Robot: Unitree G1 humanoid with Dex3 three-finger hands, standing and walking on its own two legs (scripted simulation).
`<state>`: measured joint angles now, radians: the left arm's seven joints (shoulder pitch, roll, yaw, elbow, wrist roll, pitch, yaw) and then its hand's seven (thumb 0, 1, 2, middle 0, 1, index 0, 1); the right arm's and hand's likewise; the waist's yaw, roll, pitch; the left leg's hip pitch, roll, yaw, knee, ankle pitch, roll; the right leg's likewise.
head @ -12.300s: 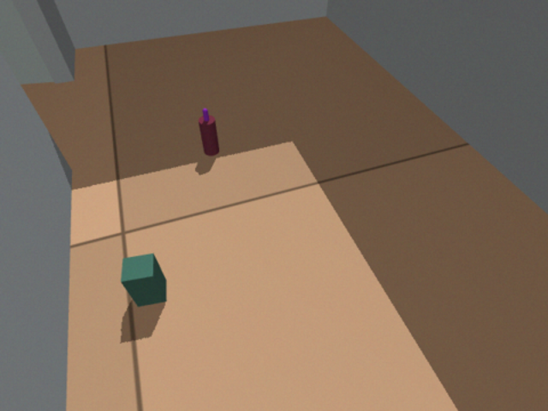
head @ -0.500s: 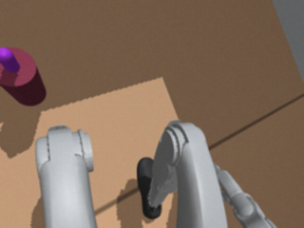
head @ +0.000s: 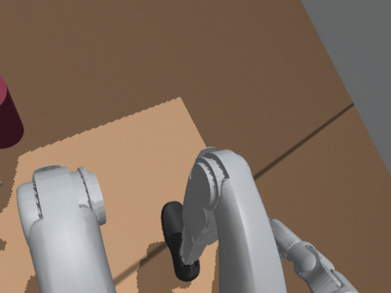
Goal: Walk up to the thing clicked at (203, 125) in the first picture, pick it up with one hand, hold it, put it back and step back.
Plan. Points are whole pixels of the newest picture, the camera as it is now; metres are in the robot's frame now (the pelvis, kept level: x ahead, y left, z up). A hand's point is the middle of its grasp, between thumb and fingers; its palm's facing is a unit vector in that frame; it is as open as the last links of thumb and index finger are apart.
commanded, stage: close in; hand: left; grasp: from the side
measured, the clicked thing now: out of the picture +0.45 +0.29 -0.15
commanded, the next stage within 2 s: rest palm in 0.22 s
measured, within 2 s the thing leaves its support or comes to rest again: leaves its support in 1.54 s
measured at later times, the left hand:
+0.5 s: hand out of the picture +0.41 +0.30 -0.15, palm faces +0.34 -0.94 -0.02, open 17.0 cm
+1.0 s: hand out of the picture +0.43 +0.29 -0.15, palm faces +0.36 -0.93 -0.02, open 11.3 cm
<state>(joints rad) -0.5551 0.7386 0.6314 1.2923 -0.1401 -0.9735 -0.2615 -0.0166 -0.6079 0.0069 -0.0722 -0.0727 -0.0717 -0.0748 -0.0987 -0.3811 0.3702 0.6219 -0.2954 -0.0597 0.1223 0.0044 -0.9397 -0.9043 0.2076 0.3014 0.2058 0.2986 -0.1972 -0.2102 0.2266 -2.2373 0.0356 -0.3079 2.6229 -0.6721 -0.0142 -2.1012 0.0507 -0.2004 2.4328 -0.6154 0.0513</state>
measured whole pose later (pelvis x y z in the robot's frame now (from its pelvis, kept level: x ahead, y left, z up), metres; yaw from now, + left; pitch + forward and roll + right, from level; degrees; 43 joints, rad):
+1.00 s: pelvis +0.00 +0.00 +0.00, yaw -2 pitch +14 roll -15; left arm -0.64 0.79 0.54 1.38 -0.10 -1.06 -0.06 0.00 -0.03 0.51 -0.54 -0.54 -0.51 -0.55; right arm -0.14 -0.38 0.46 0.58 -0.34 0.02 0.15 0.00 -0.88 -0.89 0.21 0.30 0.21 0.30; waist -0.24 -0.24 0.28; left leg -2.23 0.04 -0.35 2.64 -0.70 -0.01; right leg -2.09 0.07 -0.23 2.42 -0.62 0.07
